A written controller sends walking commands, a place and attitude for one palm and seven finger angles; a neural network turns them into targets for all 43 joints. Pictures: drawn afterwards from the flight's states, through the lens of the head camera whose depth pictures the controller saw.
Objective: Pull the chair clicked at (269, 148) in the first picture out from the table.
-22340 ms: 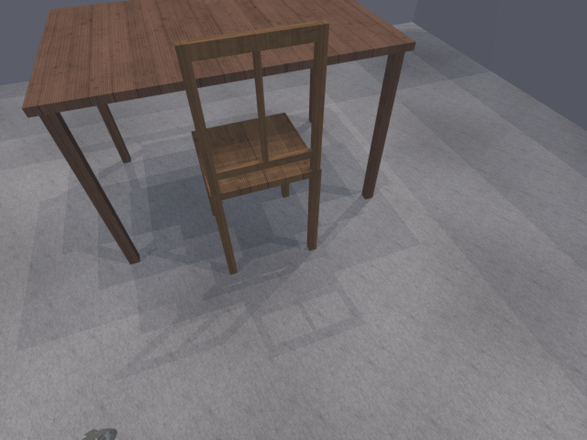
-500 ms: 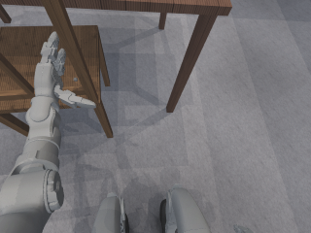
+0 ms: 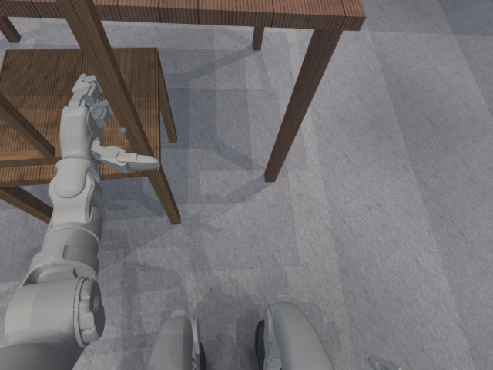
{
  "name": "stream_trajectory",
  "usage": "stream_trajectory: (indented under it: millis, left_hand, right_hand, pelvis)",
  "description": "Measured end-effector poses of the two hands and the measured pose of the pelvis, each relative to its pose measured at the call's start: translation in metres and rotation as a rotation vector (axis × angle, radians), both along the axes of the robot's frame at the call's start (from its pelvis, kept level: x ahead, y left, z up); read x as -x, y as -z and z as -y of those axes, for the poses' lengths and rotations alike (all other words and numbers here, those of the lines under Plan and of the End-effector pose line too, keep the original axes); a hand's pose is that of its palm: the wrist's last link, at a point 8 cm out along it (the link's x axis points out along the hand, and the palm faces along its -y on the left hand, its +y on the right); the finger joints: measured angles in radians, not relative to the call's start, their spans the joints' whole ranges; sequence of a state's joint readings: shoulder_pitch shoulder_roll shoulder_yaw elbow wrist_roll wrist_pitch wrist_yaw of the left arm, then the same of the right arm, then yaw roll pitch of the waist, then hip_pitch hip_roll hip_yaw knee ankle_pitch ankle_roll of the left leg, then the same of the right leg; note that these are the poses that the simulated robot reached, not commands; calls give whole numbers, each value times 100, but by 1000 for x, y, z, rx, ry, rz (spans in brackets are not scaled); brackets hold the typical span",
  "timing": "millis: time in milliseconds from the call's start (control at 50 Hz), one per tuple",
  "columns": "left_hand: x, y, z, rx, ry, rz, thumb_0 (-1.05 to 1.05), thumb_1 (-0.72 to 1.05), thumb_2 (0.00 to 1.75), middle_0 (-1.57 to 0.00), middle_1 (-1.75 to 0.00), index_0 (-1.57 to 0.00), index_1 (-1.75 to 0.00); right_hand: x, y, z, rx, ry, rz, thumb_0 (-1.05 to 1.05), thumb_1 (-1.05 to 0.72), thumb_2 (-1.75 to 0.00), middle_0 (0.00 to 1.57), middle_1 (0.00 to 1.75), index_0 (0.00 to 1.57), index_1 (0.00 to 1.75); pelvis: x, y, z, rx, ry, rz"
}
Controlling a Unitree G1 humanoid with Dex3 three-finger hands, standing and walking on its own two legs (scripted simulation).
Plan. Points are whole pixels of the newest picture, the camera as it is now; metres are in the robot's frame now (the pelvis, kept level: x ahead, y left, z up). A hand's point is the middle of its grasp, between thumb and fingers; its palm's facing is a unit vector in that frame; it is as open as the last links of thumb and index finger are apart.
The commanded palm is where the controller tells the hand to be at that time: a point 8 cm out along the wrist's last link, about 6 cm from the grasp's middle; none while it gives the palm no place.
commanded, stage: hook a spindle and tug to test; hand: left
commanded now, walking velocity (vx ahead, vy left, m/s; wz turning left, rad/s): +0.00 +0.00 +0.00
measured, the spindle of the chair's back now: out of the picture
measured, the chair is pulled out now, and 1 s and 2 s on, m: -0.02 0.00 0.12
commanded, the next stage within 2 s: step backward, pulling the chair out in 1.04 s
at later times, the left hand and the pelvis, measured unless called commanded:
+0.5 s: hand (130, 133) +0.48 +0.15 +0.02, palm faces -0.02 -1.00 -0.04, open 6.5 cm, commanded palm +0.44 +0.20 +0.02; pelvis +0.01 +0.00 +0.00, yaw +0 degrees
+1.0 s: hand (126, 145) +0.46 +0.16 +0.02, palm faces -0.03 -1.00 -0.03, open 6.4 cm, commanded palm +0.42 +0.21 +0.02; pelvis +0.01 +0.00 +0.01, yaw +0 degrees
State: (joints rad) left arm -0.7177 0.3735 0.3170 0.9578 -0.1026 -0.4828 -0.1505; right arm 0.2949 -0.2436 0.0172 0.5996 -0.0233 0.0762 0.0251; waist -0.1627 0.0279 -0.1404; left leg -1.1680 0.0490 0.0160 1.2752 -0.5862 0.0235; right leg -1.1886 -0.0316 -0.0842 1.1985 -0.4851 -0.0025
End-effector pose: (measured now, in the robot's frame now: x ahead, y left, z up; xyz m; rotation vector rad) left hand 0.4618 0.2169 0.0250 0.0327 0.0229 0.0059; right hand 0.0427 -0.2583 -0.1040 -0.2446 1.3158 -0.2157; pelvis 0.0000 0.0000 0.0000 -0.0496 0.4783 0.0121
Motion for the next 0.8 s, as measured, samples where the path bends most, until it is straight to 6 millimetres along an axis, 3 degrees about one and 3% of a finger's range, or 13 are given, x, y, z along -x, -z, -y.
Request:
stream_trajectory:
  millis: [160, 360, 800]
  left_hand:
    - [3, 0, 1, -14, 12, 0, -1, -6, 49, -35, -121, -36, -124]
    - [2, 0, 5, -8, 19, 3, 0, 48, 72, -41, -139, -42, -140]
    - [14, 0, 8, -3, 35, 1, 0, 59, 76, -33, -140, -35, -141]
  right_hand:
    - [-3, -3, 2, -6, 4, -10, 0, -91, -90, 20, 30, 20, 30]
    - [-13, -3, 4, -3, -7, 1, 0, -91, -90, 20, 30, 20, 30]
    - [-22, -3, 4, -18, -3, 54, 0, -91, -90, 20, 30, 20, 30]
  pelvis:
    - [-6, -4, 1, -2, 1, 1]
    - [-10, -5, 3, -4, -4, -1]
    - [-9, -5, 5, -13, 9, 7]
